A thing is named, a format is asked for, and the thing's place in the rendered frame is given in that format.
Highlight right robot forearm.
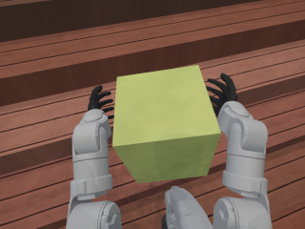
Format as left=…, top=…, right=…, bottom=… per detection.
left=217, top=101, right=273, bottom=229

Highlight right robot upper arm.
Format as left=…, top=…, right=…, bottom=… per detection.
left=213, top=197, right=272, bottom=229

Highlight carton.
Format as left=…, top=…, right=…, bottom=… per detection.
left=112, top=65, right=221, bottom=183

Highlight left robot upper arm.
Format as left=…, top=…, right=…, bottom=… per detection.
left=66, top=200, right=122, bottom=229

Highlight left robot forearm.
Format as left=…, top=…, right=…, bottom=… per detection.
left=66, top=109, right=113, bottom=229

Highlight right robot shin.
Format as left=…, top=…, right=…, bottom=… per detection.
left=166, top=185, right=179, bottom=229

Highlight robot right hand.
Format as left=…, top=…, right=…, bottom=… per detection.
left=206, top=73, right=238, bottom=117

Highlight robot left hand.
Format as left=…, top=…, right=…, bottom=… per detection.
left=88, top=85, right=114, bottom=119

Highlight right robot thigh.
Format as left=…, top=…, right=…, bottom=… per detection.
left=165, top=188, right=213, bottom=229

